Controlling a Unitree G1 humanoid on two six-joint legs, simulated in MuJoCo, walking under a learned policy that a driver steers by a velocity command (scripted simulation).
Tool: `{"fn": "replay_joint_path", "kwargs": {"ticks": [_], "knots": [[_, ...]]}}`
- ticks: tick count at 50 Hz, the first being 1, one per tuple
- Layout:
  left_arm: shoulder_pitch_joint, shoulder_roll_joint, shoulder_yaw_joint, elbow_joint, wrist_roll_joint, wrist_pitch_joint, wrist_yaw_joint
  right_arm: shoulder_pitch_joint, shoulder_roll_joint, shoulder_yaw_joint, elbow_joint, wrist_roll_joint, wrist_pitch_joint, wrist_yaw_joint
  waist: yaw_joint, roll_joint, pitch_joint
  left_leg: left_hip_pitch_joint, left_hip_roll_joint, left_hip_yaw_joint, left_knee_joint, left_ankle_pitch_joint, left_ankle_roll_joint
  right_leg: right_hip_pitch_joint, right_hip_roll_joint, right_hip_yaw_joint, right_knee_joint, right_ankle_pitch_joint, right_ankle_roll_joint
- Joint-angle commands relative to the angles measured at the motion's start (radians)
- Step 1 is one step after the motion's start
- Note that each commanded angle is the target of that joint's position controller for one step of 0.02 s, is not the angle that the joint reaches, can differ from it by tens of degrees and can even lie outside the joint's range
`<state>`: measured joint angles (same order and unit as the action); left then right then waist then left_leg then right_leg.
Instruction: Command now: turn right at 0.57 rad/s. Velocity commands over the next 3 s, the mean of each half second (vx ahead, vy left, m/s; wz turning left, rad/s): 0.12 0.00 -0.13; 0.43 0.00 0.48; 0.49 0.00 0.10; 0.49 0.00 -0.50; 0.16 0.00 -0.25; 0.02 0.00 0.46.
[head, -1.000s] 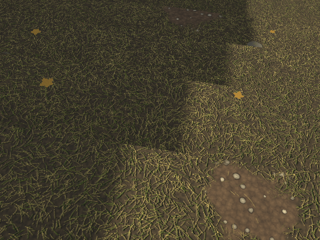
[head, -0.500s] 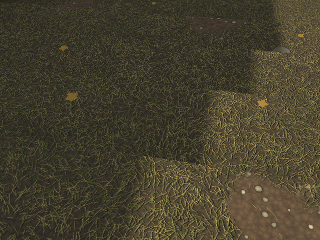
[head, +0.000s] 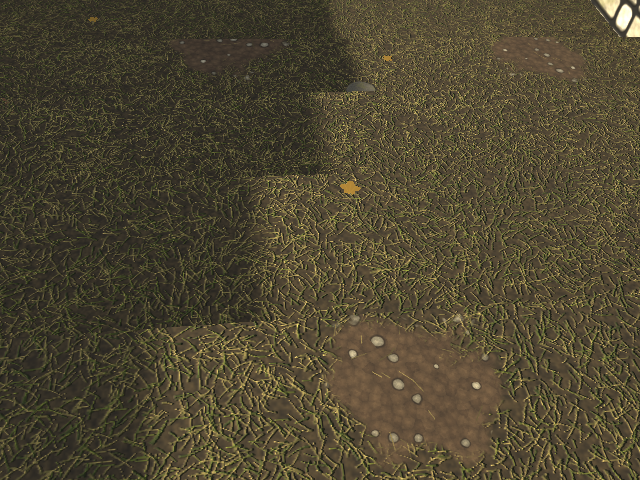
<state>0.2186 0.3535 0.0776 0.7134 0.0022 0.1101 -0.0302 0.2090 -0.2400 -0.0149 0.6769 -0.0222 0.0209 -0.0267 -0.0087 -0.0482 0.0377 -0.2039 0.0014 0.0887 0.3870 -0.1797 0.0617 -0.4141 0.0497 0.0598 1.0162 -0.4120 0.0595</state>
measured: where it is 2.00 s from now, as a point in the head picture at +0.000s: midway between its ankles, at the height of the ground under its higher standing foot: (240, 389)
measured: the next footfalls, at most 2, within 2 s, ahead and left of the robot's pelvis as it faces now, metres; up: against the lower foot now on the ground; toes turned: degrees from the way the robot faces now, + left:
right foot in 0.18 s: +0.00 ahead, -0.12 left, +0.00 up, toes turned -4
left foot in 0.70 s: +0.12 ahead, +0.09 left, +0.00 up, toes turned +7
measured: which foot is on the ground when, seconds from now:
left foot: down 0.00-0.18, up 0.20-0.68, down 0.70-1.00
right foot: up 0.00-0.16, down 0.18-0.70, up 0.72-1.00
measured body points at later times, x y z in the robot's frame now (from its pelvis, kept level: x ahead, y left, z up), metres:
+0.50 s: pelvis +0.01 -0.03 +0.00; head +0.01 -0.04 +0.45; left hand +0.10 +0.24 -0.11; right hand +0.07 -0.31 -0.12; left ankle +0.05 +0.10 -0.70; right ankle -0.04 -0.12 -0.75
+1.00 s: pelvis +0.20 +0.06 -0.01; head +0.20 +0.09 +0.44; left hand +0.28 +0.36 -0.12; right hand +0.25 -0.22 -0.12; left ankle +0.08 +0.09 -0.75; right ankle +0.38 -0.08 -0.69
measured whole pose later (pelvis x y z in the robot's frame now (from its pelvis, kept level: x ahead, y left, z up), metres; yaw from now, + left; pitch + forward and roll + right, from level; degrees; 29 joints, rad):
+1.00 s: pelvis +0.20 +0.06 -0.01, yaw +15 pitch +1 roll -1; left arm 0.13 0.31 0.07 0.80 0.05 0.00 -0.04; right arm 0.47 -0.27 -0.03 0.85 0.00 -0.06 -0.01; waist -0.04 -0.04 0.01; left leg 0.01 -0.13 -0.13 0.31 -0.31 0.13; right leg -0.64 -0.06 0.06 0.82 0.03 0.02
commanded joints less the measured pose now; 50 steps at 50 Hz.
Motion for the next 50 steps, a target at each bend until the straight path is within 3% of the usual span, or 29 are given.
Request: {"fn": "replay_joint_path", "kwargs": {"ticks": [1, 6, 8, 9, 10, 11, 12, 13, 14, 15, 18, 21, 26, 30, 32, 33, 34, 35, 36, 37, 38, 39, 41, 42, 43, 44, 47, 48, 50], "knots": [[-0.058, 0.058, 0.006, -0.089, -0.001, -0.008, -0.003, 0.019, -0.172, -0.053, -0.046, -0.002, -0.005, 0.007, -0.029, 0.192, -0.049, 0.131, 0.265, -0.197, -0.111, 0.119, 0.157, -0.06, -0.026, -0.041, -0.125, -0.035, -0.008], [-0.03, 0.026, -0.014, -0.089, -0.008, -0.02, 0.004, 0.012, -0.193, -0.063, -0.028, -0.003, 0.001, 0.033, -0.01, 0.216, -0.085, 0.068, 0.265, -0.176, -0.043, 0.226, 0.16, 0.126, -0.004, -0.096, -0.387, -0.043, -0.064], [0.037, 0.012, -0.024, -0.06, 0.006, -0.036, 0.012, 0.003, -0.196, -0.064, -0.015, 0.013, 0.008, 0.037, 0.039, 0.183, -0.091, 0.005, 0.23, -0.124, 0.036, 0.247, 0.097, 0.275, 0.001, -0.101, -0.673, 0.173, -0.093], [0.041, 0.056, -0.02, -0.061, 0.025, -0.047, 0.019, 0.032, -0.168, -0.059, -0.011, 0.016, 0.007, 0.04, 0.031, 0.088, -0.099, -0.102, 0.186, -0.081, 0.12, 0.121, 0.023, 0.378, -0.096, 0.051, -0.771, 0.204, -0.118], [0.019, 0.151, -0.006, -0.091, 0.029, -0.056, 0.025, 0.04, -0.068, -0.031, -0.054, 0.008, 0.005, 0.045, 0.006, -0.156, -0.105, -0.31, 0.048, 0.026, 0.304, -0.275, -0.062, 0.463, -0.37, 0.395, -0.801, 0.363, -0.198], [0.037, 0.174, 0.009, -0.071, 0.024, -0.064, 0.031, -0.037, -0.106, -0.035, -0.063, 0.003, 0.022, 0.031, 0.063, -0.126, -0.046, -0.291, 0.014, -0.081, 0.403, -0.381, -0.07, 0.29, -0.405, 0.368, -0.753, 0.53, -0.306], [0.029, 0.137, 0.002, -0.057, 0.017, -0.068, 0.032, -0.021, -0.14, -0.044, -0.059, 0.008, 0.028, 0.034, 0.038, -0.091, -0.055, -0.311, 0.017, -0.106, 0.483, -0.338, -0.07, 0.336, -0.355, 0.323, -0.784, 0.395, -0.317], [0.002, 0.078, -0.016, -0.046, 0.014, -0.069, 0.034, -0.002, -0.147, -0.047, -0.037, 0.01, 0.024, 0.043, 0.024, -0.081, -0.04, -0.324, 0.029, -0.117, 0.489, -0.268, -0.068, 0.337, -0.303, 0.269, -0.84, 0.181, -0.284], [-0.019, 0.045, -0.028, -0.039, 0.019, -0.069, 0.039, 0.025, -0.157, -0.053, -0.011, 0.008, 0.021, 0.052, 0.012, -0.104, -0.018, -0.334, 0.027, -0.106, 0.48, -0.208, -0.07, 0.35, -0.253, 0.23, -0.885, 0.034, -0.245], [-0.007, 0.036, -0.032, -0.028, 0.019, -0.075, 0.046, 0.04, -0.174, -0.061, 0.007, -0.003, 0.021, 0.059, 0.021, -0.125, 0.005, -0.347, 0.019, -0.098, 0.497, -0.175, -0.073, 0.365, -0.234, 0.205, -0.904, 0.015, -0.235], [0.044, 0.052, -0.025, 0.006, 0.023, -0.101, 0.047, 0.037, -0.162, -0.066, 0.025, 0.007, 0.013, 0.071, 0.038, -0.068, 0.036, -0.38, -0.022, -0.162, 0.504, -0.124, -0.064, 0.4, -0.247, 0.151, -0.916, 0.039, -0.225], [0.058, 0.054, -0.018, 0.025, 0.019, -0.126, 0.049, 0.03, -0.152, -0.066, 0.032, 0.0, 0.008, 0.071, 0.045, -0.068, 0.051, -0.405, -0.016, -0.178, 0.472, -0.09, -0.062, 0.418, -0.273, 0.121, -0.924, 0.032, -0.231], [0.089, 0.066, -0.002, 0.056, 0.029, -0.151, 0.046, -0.02, -0.126, -0.051, 0.011, -0.014, 0.004, 0.086, 0.064, -0.053, 0.056, -0.341, 0.023, -0.1, 0.435, -0.075, -0.052, 0.361, -0.301, 0.04, -0.907, 0.115, -0.264], [0.101, 0.084, 0.013, 0.074, 0.032, -0.159, 0.041, -0.026, -0.136, -0.044, -0.013, -0.004, 0.001, 0.091, 0.057, -0.034, 0.063, -0.272, 0.034, -0.057, 0.364, -0.165, -0.009, 0.34, -0.317, -0.011, -0.841, 0.195, -0.262], [0.093, 0.103, 0.023, 0.079, 0.026, -0.158, 0.036, 0.019, -0.138, -0.044, -0.017, -0.005, -0.001, 0.089, 0.03, -0.043, 0.039, -0.182, 0.019, -0.035, 0.308, -0.213, 0.023, 0.318, -0.327, -0.035, -0.758, 0.29, -0.245], [0.07, 0.108, 0.024, 0.077, 0.017, -0.156, 0.034, 0.107, -0.144, -0.049, 0.005, -0.008, -0.003, 0.086, -0.016, -0.028, 0.003, -0.053, -0.012, -0.021, 0.251, -0.201, 0.04, 0.266, -0.308, -0.077, -0.655, 0.391, -0.226], [0.039, 0.1, 0.02, 0.07, 0.01, -0.153, 0.034, 0.271, -0.15, -0.062, 0.062, -0.013, -0.011, 0.08, -0.096, 0.032, -0.063, 0.147, -0.063, -0.007, 0.155, -0.174, 0.058, 0.177, -0.256, -0.145, -0.439, 0.47, -0.208], [0.028, 0.047, 0.001, 0.049, 0.02, -0.153, 0.03, 0.406, -0.243, -0.091, 0.102, -0.027, -0.021, 0.067, -0.156, 0.262, -0.103, 0.303, 0.093, -0.292, -0.019, -0.337, 0.111, -0.006, -0.155, -0.242, -0.053, 0.328, -0.152], [0.047, -0.024, -0.016, -0.012, 0.04, -0.156, 0.013, 0.348, -0.345, -0.1, 0.046, 0.006, -0.038, 0.069, -0.068, 0.415, -0.092, 0.385, 0.326, -0.852, -0.16, -0.322, 0.258, -0.352, 0.028, -0.143, 0.159, -0.176, -0.105], [-0.009, 0.061, 0.0, 0.006, 0.058, -0.154, 0.013, 0.292, -0.279, -0.09, 0.046, 0.041, -0.037, 0.068, -0.072, 0.232, -0.029, 0.29, 0.321, -0.775, -0.141, -0.189, 0.298, -0.38, -0.055, -0.002, 0.178, -0.113, -0.105], [0.0, 0.088, 0.012, 0.016, 0.036, -0.155, 0.008, 0.239, -0.243, -0.081, 0.034, 0.035, -0.037, 0.066, -0.034, 0.154, 0.006, 0.214, 0.286, -0.658, -0.116, -0.069, 0.287, -0.327, -0.092, -0.001, 0.158, -0.024, -0.098], [0.013, 0.088, 0.013, 0.033, 0.031, -0.155, 0.009, 0.209, -0.219, -0.074, 0.031, 0.028, -0.039, 0.064, -0.011, 0.103, 0.022, 0.169, 0.244, -0.576, -0.126, 0.014, 0.26, -0.286, -0.119, -0.005, 0.107, 0.022, -0.089], [0.025, 0.072, 0.01, 0.055, 0.049, -0.133, 0.003, 0.171, -0.191, -0.062, 0.023, 0.028, -0.043, 0.048, 0.008, 0.115, 0.025, 0.141, 0.174, -0.477, -0.168, 0.119, 0.212, -0.233, -0.137, -0.02, 0.027, 0.104, -0.056], [0.021, 0.044, 0.001, 0.062, 0.058, -0.12, 0.001, 0.191, -0.192, -0.064, 0.038, 0.025, -0.047, 0.041, 0.004, 0.112, 0.015, 0.12, 0.159, -0.442, -0.175, 0.213, 0.214, -0.205, -0.121, -0.047, 0.034, 0.133, -0.04], [0.013, 0.033, -0.002, 0.056, 0.057, -0.113, 0.001, 0.2, -0.194, -0.064, 0.044, 0.028, -0.051, 0.035, 0.009, 0.091, 0.016, 0.12, 0.147, -0.417, -0.173, 0.297, 0.215, -0.212, -0.117, -0.048, 0.016, 0.166, -0.029], [-0.004, 0.038, 0.001, 0.059, 0.051, -0.112, -0.003, 0.216, -0.204, -0.065, 0.051, 0.01, -0.061, 0.033, -0.002, 0.075, 0.004, 0.137, 0.148, -0.401, -0.172, 0.324, 0.223, -0.23, -0.107, -0.06, 0.04, 0.233, -0.036], [-0.136, 0.072, 0.021, 0.024, 0.045, -0.123, -0.001, 0.32, -0.228, -0.069, 0.128, 0.024, -0.086, 0.019, -0.028, 0.099, 0.021, 0.256, 0.121, -0.407, -0.145, 0.318, 0.161, -0.362, -0.113, -0.002, -0.105, 0.373, -0.044], [-0.189, 0.049, 0.009, 0.008, 0.044, -0.127, -0.005, 0.298, -0.22, -0.068, 0.145, 0.03, -0.094, 0.012, -0.027, 0.111, 0.054, 0.172, 0.077, -0.372, -0.17, 0.235, 0.149, -0.324, -0.093, -0.031, -0.229, 0.477, -0.033], [-0.246, 0.025, 0.005, -0.001, 0.047, -0.124, -0.007, 0.306, -0.189, -0.059, 0.16, 0.021, -0.097, 0.005, -0.058, 0.124, 0.045, 0.159, 0.066, -0.394, -0.127, 0.221, 0.159, -0.298, -0.074, -0.043, -0.286, 0.589, -0.028]]}}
